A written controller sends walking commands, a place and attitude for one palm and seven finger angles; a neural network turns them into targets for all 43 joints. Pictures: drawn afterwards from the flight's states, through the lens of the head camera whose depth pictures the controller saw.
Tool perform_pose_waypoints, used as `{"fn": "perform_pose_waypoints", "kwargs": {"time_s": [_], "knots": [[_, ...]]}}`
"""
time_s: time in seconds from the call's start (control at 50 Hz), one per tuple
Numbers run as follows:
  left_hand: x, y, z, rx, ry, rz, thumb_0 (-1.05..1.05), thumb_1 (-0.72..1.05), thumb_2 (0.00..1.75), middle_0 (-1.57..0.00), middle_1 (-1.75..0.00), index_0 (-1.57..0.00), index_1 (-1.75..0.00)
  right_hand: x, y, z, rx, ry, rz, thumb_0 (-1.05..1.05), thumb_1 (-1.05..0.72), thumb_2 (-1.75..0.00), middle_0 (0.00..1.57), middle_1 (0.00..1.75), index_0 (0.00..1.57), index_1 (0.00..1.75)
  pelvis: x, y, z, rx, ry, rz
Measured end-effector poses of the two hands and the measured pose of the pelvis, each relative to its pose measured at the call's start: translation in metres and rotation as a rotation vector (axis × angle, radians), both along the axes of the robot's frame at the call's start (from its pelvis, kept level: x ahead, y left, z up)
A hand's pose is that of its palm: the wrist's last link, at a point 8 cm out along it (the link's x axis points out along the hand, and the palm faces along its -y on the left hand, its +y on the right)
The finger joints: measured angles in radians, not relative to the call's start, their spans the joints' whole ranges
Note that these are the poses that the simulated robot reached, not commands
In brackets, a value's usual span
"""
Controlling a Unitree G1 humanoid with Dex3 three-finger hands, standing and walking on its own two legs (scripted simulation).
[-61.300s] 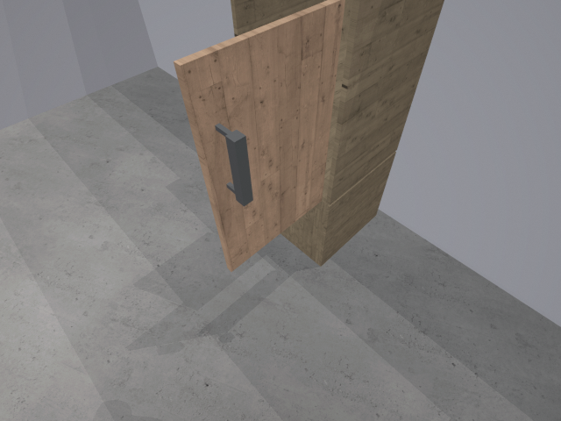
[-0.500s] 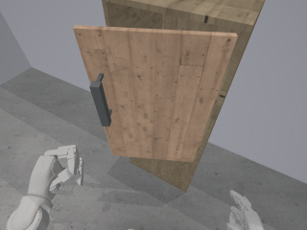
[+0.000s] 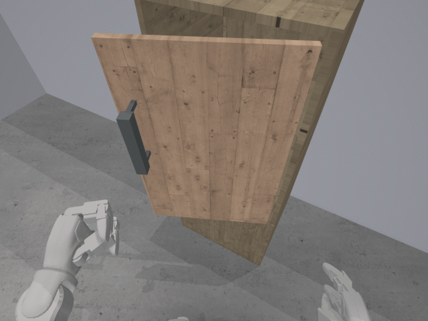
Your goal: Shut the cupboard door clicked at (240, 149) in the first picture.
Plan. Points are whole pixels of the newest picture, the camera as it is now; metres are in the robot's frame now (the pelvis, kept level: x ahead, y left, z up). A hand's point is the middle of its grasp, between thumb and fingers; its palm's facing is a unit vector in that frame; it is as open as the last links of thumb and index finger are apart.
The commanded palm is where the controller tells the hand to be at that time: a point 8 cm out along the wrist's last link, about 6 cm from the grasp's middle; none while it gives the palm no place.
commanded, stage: bring the fist close to the handle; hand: left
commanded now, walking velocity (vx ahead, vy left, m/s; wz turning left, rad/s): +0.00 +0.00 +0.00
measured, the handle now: (138, 138) +0.46 +0.20 +0.08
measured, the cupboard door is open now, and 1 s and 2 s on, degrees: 24 24 16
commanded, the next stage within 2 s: push the door shut along its arc in 1.26 s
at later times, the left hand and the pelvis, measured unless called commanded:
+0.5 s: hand (127, 200) +0.30 +0.18 +0.09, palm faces -0.04 -1.00 -0.03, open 3.1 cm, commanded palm +0.29 +0.23 +0.09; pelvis +0.01 +0.00 +0.01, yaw -1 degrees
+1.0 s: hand (145, 172) +0.36 +0.16 +0.09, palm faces -0.04 -1.00 -0.03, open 3.1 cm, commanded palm +0.33 +0.21 +0.09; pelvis +0.01 +0.00 +0.01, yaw -2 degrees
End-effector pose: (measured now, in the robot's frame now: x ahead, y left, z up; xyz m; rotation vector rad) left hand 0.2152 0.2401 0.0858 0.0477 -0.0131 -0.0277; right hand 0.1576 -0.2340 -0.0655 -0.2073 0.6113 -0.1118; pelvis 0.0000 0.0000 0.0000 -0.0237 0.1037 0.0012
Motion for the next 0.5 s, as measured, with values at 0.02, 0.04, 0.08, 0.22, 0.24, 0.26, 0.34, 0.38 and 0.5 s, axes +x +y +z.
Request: {"fn": "perform_pose_waypoints", "kwargs": {"time_s": [0.02,0.04,0.08,0.22,0.24,0.26,0.34,0.38,0.5], "knots": [[0.003,0.000,0.000,0.000,-0.004,0.000,0.01,0.90,0.90,-1.30,-1.50,-1.30,-1.50,0.000,0.000,-0.001,-0.001,0.003,0.000,0.01,-0.90,-0.90,0.20,0.30,0.20,0.30,0.000,0.000,0.000,0.000,0.001,0.000],[0.007,-0.001,0.001,-0.001,-0.008,-0.002,0.01,0.90,0.90,-1.30,-1.50,-1.30,-1.50,0.000,-0.001,-0.001,-0.001,0.006,-0.001,0.01,-0.90,-0.90,0.20,0.30,0.20,0.30,0.000,0.000,0.000,0.001,0.002,0.000],[0.014,-0.004,0.003,-0.004,-0.016,-0.009,0.01,0.90,0.90,-1.30,-1.50,-1.30,-1.50,-0.001,-0.002,-0.002,0.000,0.010,-0.006,0.01,-0.90,-0.90,0.20,0.30,0.20,0.30,0.001,0.000,0.000,0.002,0.003,-0.001],[0.035,-0.010,0.003,-0.008,-0.003,-0.024,0.01,0.90,0.90,-1.30,-1.50,-1.30,-1.50,-0.006,-0.005,-0.002,0.005,0.029,-0.031,0.01,-0.90,-0.90,0.20,0.30,0.20,0.30,0.004,0.000,0.003,0.010,0.006,-0.013],[0.037,-0.010,0.003,-0.008,-0.001,-0.021,0.01,0.90,0.90,-1.30,-1.50,-1.30,-1.50,-0.006,-0.006,-0.002,0.005,0.034,-0.034,0.01,-0.90,-0.90,0.20,0.30,0.20,0.30,0.005,0.000,0.003,0.011,0.007,-0.014],[0.040,-0.010,0.002,-0.008,0.001,-0.018,0.01,0.90,0.90,-1.30,-1.50,-1.30,-1.50,-0.007,-0.006,-0.002,0.004,0.039,-0.037,0.01,-0.90,-0.90,0.20,0.30,0.20,0.30,0.005,0.000,0.003,0.011,0.007,-0.015],[0.050,-0.008,0.001,-0.010,-0.003,-0.005,0.01,0.90,0.90,-1.30,-1.50,-1.30,-1.50,-0.010,-0.008,-0.004,-0.001,0.062,-0.045,0.01,-0.90,-0.90,0.20,0.30,0.20,0.30,0.006,0.001,0.004,0.012,0.010,-0.017],[0.055,-0.008,0.002,-0.011,-0.009,-0.005,0.01,0.90,0.90,-1.30,-1.50,-1.30,-1.50,-0.011,-0.009,-0.005,-0.002,0.070,-0.049,0.01,-0.90,-0.90,0.20,0.30,0.20,0.30,0.007,0.001,0.004,0.012,0.011,-0.018],[0.068,-0.010,0.003,-0.015,-0.014,-0.013,0.01,0.90,0.90,-1.30,-1.50,-1.30,-1.50,-0.012,-0.009,-0.006,-0.001,0.090,-0.058,0.01,-0.90,-0.90,0.20,0.30,0.20,0.30,0.008,0.003,0.005,0.013,0.014,-0.020]]}}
